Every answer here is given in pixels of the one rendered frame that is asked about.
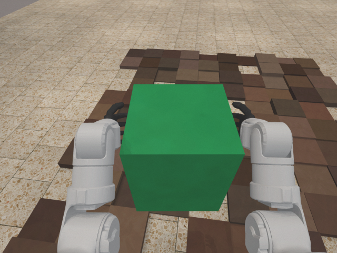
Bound left robot forearm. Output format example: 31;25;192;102
57;119;121;252

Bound right robot forearm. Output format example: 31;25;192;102
240;118;311;248

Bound left robot upper arm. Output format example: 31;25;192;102
58;212;120;253

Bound robot right hand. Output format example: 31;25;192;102
232;102;255;137

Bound carton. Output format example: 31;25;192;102
120;84;245;211

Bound right robot upper arm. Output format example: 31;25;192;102
245;210;327;253

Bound robot left hand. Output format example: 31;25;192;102
104;102;128;144

